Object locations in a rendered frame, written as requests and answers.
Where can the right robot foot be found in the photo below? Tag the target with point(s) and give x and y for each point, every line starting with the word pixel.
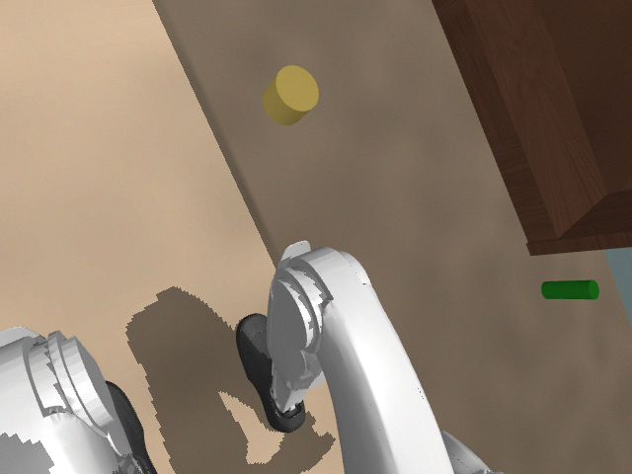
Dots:
pixel 251 340

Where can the bookshelf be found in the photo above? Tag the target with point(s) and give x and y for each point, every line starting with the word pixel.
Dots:
pixel 551 84

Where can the left robot foot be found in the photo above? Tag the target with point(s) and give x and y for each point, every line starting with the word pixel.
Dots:
pixel 132 428

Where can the right robot hand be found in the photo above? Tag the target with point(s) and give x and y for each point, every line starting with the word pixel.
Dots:
pixel 462 459

